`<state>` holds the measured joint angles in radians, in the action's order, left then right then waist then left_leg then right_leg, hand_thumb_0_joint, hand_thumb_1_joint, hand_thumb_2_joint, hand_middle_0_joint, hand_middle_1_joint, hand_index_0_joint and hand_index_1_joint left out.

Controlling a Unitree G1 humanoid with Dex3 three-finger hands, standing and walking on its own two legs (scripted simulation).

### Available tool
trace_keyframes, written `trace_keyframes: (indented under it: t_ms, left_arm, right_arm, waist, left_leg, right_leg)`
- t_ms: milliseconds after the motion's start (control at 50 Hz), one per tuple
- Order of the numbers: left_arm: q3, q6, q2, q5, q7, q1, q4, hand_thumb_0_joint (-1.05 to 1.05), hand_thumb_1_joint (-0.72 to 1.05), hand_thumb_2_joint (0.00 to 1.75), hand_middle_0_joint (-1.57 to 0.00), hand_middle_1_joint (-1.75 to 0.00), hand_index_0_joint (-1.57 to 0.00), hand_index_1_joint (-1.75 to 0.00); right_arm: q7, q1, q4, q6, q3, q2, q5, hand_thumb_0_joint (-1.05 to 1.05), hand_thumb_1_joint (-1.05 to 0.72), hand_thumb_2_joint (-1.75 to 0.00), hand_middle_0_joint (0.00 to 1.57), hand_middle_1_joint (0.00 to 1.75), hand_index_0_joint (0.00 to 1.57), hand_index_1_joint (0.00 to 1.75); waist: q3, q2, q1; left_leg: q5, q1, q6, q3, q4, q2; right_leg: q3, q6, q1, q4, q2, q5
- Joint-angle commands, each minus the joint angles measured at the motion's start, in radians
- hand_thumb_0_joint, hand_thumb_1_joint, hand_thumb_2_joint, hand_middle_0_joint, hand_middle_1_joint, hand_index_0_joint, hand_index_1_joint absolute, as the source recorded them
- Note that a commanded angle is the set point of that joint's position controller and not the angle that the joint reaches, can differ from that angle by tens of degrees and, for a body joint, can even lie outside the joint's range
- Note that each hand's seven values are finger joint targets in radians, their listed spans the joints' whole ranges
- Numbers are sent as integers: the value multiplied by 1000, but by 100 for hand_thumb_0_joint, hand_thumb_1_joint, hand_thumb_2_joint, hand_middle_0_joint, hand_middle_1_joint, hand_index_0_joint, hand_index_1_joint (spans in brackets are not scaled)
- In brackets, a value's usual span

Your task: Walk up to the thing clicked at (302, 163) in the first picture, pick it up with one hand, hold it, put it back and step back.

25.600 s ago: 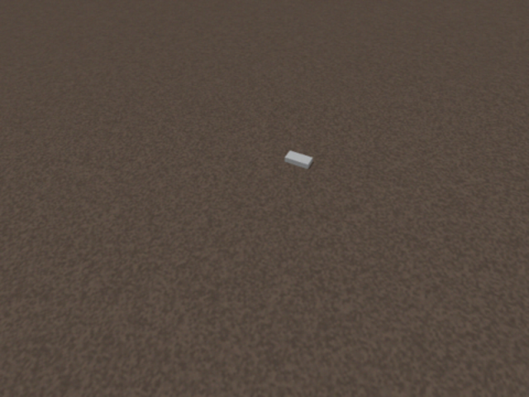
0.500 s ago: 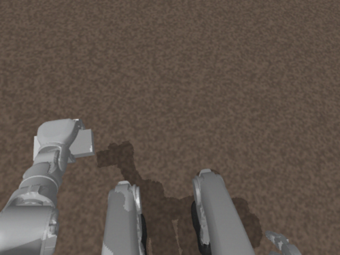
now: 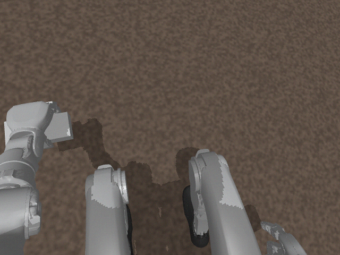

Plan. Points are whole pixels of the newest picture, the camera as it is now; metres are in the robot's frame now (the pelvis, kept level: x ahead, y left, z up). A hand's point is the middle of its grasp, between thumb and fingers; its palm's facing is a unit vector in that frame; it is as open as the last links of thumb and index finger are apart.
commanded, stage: crouch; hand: left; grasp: from above
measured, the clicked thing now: (40, 130) +0.43 +0.31 -0.20
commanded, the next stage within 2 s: lower in 0.40 s
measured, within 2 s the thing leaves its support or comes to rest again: rests again in 1.78 s
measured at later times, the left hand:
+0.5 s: hand (49, 132) +0.43 +0.29 -0.22, palm faces -0.46 -0.07 -0.89, open 9.5 cm
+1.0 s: hand (57, 134) +0.44 +0.29 -0.28, palm faces -0.45 -0.09 -0.89, open 9.5 cm
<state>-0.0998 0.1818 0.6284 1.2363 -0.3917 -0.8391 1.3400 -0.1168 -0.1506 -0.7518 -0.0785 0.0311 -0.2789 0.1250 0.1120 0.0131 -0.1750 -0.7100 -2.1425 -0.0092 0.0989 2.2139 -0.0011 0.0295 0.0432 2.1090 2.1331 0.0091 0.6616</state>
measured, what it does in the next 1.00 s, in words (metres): lowers itself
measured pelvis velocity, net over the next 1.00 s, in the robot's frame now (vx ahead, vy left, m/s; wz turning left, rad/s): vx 0.00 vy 0.00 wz -0.06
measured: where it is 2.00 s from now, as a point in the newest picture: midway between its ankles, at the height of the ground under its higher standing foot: (161, 235)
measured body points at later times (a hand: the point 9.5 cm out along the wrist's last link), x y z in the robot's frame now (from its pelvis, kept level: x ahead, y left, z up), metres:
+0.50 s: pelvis +0.00 +0.00 -0.05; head +0.23 +0.06 +0.33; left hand +0.45 +0.29 -0.17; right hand +0.05 -0.28 -0.17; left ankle +0.07 +0.12 -0.36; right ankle +0.10 -0.13 -0.36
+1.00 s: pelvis +0.00 +0.00 -0.09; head +0.25 +0.07 +0.28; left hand +0.46 +0.30 -0.23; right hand +0.05 -0.28 -0.18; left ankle +0.07 +0.12 -0.36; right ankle +0.10 -0.13 -0.36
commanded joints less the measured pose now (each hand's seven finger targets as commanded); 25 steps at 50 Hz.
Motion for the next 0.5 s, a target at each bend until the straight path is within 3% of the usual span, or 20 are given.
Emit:
trace_keyframes:
  t_ms: [0,100,180,220,280,300,340,380,400,440,480]
  left_arm:
    - [-40,17,278,3,-45,-315,-129,0,80,65,-111,-58,-114,-55]
    - [-49,31,303,20,-63,-358,-100,0,82,61,-111,-58,-115,-54]
    - [-43,38,312,29,-81,-405,-53,0,79,61,-110,-56,-113,-53]
    - [-43,34,299,32,-85,-363,5,0,80,59,-109,-57,-113,-53]
    - [-59,39,341,34,-96,-405,-32,0,79,60,-110,-56,-114,-53]
    - [-52,34,327,39,-94,-384,10,0,80,61,-110,-57,-114,-54]
    - [-39,35,323,33,-91,-407,8,0,78,60,-110,-55,-113,-52]
    - [-68,39,369,34,-95,-402,7,0,77,59,-109,-55,-112,-52]
    - [-64,38,364,36,-96,-395,2,0,78,59,-110,-55,-113,-52]
    - [-46,40,341,39,-93,-395,18,0,79,60,-112,-55,-114,-52]
    - [-55,39,346,41,-93,-378,21,0,78,59,-112,-54,-114,-52]
  right_arm:
    - [-1,-201,14,-5,66,-210,2,0,-90,-90,20,30,20,30]
    - [-7,-196,4,-2,57,-218,4,0,-90,-90,20,30,20,30]
    - [-8,-184,-2,-5,53,-226,10,0,-90,-90,20,30,20,30]
    - [-11,-191,-6,-9,43,-223,17,0,-89,-90,20,30,20,30]
    - [-10,-184,-8,-10,38,-224,18,0,-90,-90,20,30,20,30]
    - [-13,-195,-8,-13,36,-228,23,0,-90,-90,20,30,20,30]
    - [-12,-187,-12,-15,35,-230,21,0,-90,-90,20,30,20,30]
    - [-13,-191,-11,-16,30,-239,24,0,-90,-90,20,30,20,30]
    - [-13,-189,-11,-15,29,-234,23,0,-90,-90,20,30,20,30]
    - [-16,-189,-13,-15,25,-231,25,0,-90,-90,20,30,20,30]
    - [-18,-196,-11,-16,21,-237,24,0,-90,-90,20,30,20,30]
  waist:
    - [684,197,-13]
    - [687,236,-9]
    - [643,232,-28]
    - [614,213,-34]
    - [664,252,-22]
    - [638,224,-42]
    - [615,208,-46]
    - [635,227,-37]
    - [639,233,-28]
    - [619,229,-43]
    - [605,240,-43]
  left_leg:
    - [226,457,32,-87,-214,-21]
    - [214,456,26,-78,-195,-21]
    - [154,418,28,-68,-176,-21]
    - [149,389,31,-79,-155,-26]
    - [171,385,32,-86,-136,-28]
    - [164,377,33,-83,-130,-28]
    - [142,357,36,-80,-120,-25]
    - [154,350,35,-81,-111,-26]
    - [155,353,33,-78,-115,-25]
    - [149,341,35,-82,-102,-26]
    - [168,353,31,-69,-103,-25]
  right_leg:
    - [72,-76,-352,-186,-27,-208]
    - [84,-83,-282,-138,-30,-188]
    - [96,-86,-217,-112,-32,-140]
    - [93,-81,-219,-111,-30,-138]
    - [91,-81,-232,-90,-32,-158]
    - [95,-78,-229,-91,-31,-154]
    - [99,-79,-203,-86,-33,-136]
    - [99,-78,-218,-74,-32,-148]
    - [101,-79,-213,-66,-31,-147]
    - [103,-79,-205,-65,-34,-145]
    - [110,-78,-186,-46,-30,-160]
